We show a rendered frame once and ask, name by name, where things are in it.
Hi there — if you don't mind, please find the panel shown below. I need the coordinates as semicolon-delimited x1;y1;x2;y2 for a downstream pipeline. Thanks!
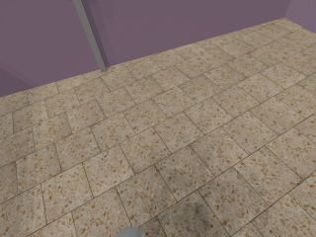
73;0;107;73

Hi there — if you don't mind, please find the robot left thigh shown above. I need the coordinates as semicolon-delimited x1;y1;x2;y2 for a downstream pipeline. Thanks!
116;226;145;237

